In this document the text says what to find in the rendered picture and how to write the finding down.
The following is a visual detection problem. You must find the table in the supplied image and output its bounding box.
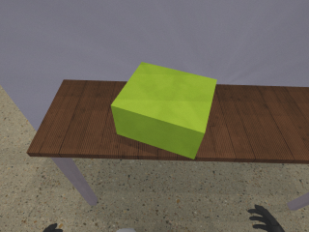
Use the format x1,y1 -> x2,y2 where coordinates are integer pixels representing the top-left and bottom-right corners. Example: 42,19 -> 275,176
26,79 -> 309,211

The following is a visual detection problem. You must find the carton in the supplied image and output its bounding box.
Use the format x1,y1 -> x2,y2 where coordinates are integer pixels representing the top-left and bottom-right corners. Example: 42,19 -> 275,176
111,62 -> 217,160

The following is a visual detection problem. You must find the robot right hand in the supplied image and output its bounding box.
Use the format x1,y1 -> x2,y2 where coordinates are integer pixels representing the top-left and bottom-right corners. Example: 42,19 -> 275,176
247,204 -> 285,232

